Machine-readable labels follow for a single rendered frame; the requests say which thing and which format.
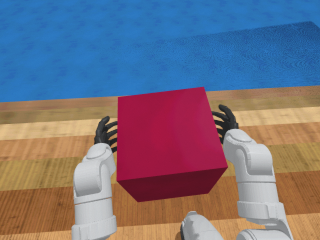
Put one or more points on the right robot thigh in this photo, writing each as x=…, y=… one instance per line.
x=197, y=227

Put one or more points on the left robot hand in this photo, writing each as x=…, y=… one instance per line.
x=101, y=133

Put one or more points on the robot right upper arm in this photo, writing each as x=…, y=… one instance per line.
x=262, y=234

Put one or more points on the carton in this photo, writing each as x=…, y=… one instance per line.
x=167, y=145

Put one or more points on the left robot forearm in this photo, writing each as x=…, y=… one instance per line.
x=92, y=192

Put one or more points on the right robot forearm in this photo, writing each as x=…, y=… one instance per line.
x=258, y=197

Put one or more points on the robot right shin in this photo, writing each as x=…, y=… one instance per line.
x=191, y=213

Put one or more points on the right robot hand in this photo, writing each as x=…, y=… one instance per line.
x=229, y=121

